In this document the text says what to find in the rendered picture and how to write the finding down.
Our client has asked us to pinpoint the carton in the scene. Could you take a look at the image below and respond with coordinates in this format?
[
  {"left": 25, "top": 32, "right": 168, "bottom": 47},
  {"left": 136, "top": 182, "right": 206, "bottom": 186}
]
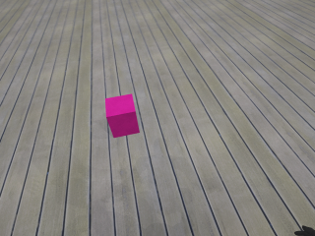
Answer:
[{"left": 105, "top": 93, "right": 140, "bottom": 138}]

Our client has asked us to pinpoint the robot right hand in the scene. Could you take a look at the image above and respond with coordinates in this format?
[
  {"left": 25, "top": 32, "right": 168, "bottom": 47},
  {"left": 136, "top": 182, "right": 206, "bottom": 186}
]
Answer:
[{"left": 294, "top": 225, "right": 315, "bottom": 236}]

